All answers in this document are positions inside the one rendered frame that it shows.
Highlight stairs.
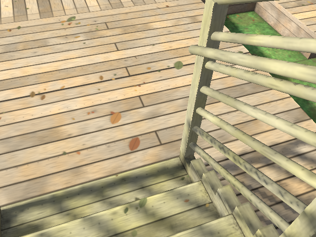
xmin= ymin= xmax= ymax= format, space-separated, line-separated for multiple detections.
xmin=0 ymin=157 xmax=245 ymax=237

